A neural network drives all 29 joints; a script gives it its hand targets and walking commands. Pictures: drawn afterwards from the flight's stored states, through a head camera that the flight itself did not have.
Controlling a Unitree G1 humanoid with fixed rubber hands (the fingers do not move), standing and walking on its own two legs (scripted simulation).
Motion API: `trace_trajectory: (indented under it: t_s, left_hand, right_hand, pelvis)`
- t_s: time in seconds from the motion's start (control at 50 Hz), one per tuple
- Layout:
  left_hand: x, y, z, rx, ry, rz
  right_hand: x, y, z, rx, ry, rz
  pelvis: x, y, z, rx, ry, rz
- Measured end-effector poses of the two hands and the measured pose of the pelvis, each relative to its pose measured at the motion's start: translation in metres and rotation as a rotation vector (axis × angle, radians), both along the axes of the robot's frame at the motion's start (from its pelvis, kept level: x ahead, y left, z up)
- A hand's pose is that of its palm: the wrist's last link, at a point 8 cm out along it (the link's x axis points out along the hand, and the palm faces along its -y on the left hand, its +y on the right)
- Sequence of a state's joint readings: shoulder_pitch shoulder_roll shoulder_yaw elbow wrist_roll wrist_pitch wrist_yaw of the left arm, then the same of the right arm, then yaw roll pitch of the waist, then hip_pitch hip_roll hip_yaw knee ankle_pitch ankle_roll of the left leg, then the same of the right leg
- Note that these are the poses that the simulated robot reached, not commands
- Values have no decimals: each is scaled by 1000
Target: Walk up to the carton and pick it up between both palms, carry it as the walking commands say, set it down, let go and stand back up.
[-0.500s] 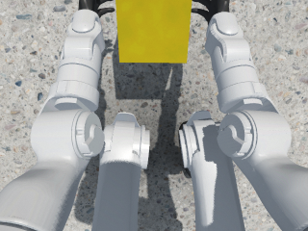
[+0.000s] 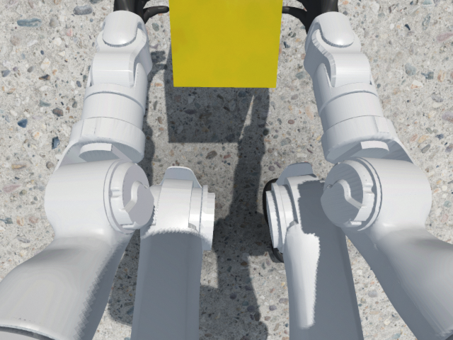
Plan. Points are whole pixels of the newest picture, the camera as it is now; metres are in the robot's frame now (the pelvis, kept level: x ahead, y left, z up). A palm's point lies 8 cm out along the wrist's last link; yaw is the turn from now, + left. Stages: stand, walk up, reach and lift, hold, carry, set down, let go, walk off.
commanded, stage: set down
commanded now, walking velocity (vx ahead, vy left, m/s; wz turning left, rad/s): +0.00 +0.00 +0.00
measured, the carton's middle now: (223, 32) +0.53 +0.01 -0.27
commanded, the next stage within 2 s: none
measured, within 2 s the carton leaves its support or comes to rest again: rests again in 0.62 s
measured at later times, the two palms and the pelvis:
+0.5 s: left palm (131, 13) +0.53 +0.14 -0.18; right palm (319, 14) +0.53 -0.11 -0.17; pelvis +0.00 +0.00 -0.01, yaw +0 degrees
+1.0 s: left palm (108, 16) +0.52 +0.17 -0.17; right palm (342, 20) +0.52 -0.15 -0.17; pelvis -0.02 -0.01 -0.01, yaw +0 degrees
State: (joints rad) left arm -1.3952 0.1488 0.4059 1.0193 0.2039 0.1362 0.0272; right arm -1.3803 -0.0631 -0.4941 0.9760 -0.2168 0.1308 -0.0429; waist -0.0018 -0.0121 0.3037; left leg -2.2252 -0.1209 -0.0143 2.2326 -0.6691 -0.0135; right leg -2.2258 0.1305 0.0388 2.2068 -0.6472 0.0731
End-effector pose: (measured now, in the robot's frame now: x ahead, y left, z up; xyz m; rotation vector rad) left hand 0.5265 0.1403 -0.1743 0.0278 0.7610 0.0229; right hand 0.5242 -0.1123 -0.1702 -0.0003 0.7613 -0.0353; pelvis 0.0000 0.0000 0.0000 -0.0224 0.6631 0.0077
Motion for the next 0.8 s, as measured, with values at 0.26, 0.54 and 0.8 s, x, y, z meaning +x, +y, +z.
trace_trajectory:
  t_s: [0.26, 0.54, 0.8]
  left_hand:
    - [2, 1, -3, 0, -9, -4]
    - [0, 3, -4, 12, -16, -19]
    - [-18, 37, -22, 53, 15, 45]
  right_hand:
    - [2, -1, -2, -5, -3, 4]
    - [0, -2, -6, -20, -19, 21]
    - [-20, -46, -24, -77, 23, -42]
  pelvis:
    - [1, 0, -4, -3, -7, 1]
    - [-2, -2, -6, -2, -25, 4]
    - [-11, -5, -5, 5, -38, 8]
